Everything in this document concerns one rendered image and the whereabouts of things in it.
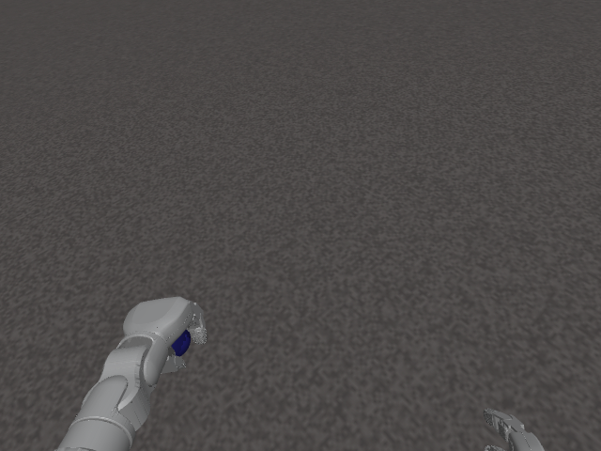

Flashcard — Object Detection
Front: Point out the left robot arm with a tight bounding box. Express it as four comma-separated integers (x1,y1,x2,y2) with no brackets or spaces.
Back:
54,331,168,451

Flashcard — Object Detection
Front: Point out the ball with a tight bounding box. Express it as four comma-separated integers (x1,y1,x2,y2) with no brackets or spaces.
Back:
171,329,191,357

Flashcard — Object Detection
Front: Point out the right robot hand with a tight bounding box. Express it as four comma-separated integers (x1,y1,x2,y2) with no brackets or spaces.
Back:
484,409,545,451

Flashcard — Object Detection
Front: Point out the left robot hand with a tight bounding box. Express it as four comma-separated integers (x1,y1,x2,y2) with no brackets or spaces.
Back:
123,296,207,374

